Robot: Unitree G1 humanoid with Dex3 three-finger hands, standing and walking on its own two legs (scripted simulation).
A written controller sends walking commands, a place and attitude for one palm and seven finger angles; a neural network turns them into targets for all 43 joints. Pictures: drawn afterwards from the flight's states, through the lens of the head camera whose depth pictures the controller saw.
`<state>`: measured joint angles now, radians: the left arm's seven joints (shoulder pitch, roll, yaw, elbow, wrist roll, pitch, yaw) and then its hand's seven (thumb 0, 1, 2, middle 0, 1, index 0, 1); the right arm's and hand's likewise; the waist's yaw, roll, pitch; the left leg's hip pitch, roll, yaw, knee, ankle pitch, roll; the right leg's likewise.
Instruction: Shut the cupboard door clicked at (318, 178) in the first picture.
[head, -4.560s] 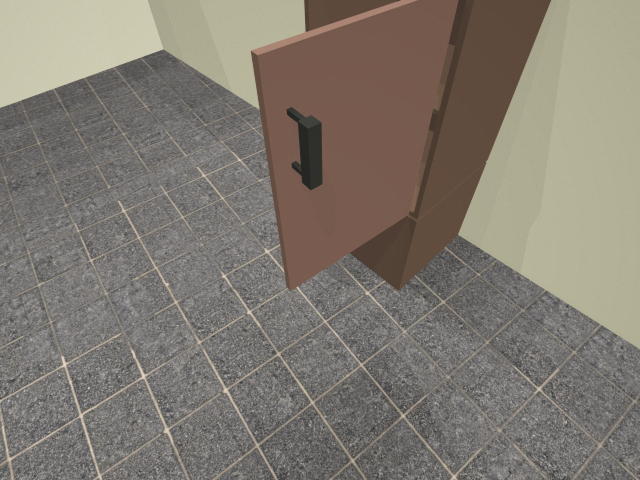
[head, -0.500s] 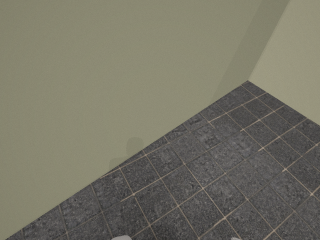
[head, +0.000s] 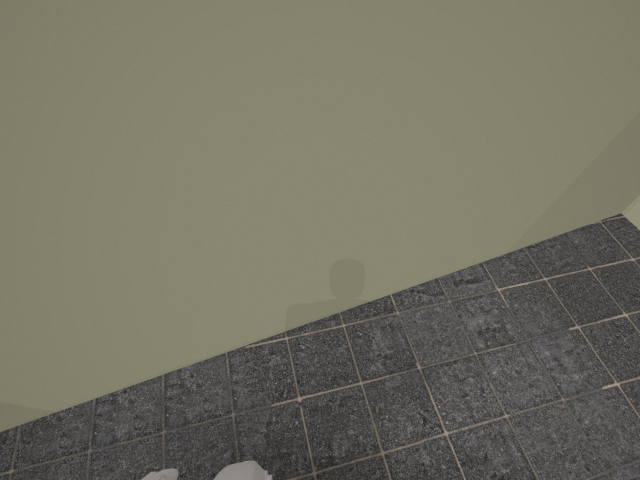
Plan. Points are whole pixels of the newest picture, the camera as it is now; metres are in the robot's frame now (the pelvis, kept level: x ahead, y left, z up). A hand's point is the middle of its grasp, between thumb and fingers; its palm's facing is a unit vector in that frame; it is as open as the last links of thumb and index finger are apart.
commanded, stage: turn to face it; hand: left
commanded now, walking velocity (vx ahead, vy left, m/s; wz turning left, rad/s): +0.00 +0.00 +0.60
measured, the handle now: out of the picture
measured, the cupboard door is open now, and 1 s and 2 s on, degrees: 84 84 84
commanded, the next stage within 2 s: none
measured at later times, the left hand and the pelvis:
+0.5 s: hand out of the picture +0.08 +0.21 -0.16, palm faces +0.28 -0.91 -0.30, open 7.4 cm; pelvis +0.04 -0.03 -0.01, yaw +16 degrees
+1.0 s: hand out of the picture -0.01 +0.21 -0.18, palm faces +0.58 -0.78 -0.23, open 7.4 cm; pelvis +0.04 -0.01 +0.00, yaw +34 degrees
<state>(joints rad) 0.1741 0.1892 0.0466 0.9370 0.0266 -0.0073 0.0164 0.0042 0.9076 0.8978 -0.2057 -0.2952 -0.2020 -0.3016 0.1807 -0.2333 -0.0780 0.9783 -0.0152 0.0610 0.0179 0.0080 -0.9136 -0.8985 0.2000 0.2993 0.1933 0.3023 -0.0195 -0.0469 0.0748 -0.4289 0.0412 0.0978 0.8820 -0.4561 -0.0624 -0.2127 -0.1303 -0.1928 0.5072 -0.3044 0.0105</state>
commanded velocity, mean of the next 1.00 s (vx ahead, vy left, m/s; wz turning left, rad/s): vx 0.00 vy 0.00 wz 0.60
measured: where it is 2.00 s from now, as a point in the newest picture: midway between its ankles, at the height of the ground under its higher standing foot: outside the picture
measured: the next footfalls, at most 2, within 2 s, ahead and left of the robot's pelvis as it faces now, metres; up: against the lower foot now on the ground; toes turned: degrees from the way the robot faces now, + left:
left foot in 0.10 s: +0.06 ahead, +0.12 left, +0.00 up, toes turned +11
right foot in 0.46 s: +0.12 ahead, -0.14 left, +0.00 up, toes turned +12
